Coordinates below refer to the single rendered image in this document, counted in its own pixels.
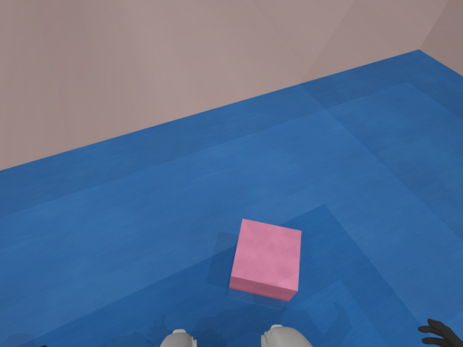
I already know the robot thigh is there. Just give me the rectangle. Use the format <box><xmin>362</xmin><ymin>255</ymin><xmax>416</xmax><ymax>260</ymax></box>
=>
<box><xmin>261</xmin><ymin>327</ymin><xmax>313</xmax><ymax>347</ymax></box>
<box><xmin>160</xmin><ymin>333</ymin><xmax>197</xmax><ymax>347</ymax></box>

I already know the right robot thigh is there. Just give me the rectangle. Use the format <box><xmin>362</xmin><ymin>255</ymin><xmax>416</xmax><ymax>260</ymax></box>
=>
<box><xmin>261</xmin><ymin>327</ymin><xmax>313</xmax><ymax>347</ymax></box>

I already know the robot right hand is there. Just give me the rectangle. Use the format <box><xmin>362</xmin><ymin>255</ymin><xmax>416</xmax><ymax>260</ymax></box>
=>
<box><xmin>418</xmin><ymin>319</ymin><xmax>463</xmax><ymax>347</ymax></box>

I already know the carton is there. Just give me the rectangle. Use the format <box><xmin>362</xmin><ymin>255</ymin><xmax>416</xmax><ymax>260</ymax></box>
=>
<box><xmin>229</xmin><ymin>219</ymin><xmax>302</xmax><ymax>301</ymax></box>

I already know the left robot thigh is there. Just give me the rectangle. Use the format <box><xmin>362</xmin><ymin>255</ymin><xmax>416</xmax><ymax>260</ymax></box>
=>
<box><xmin>160</xmin><ymin>333</ymin><xmax>197</xmax><ymax>347</ymax></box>

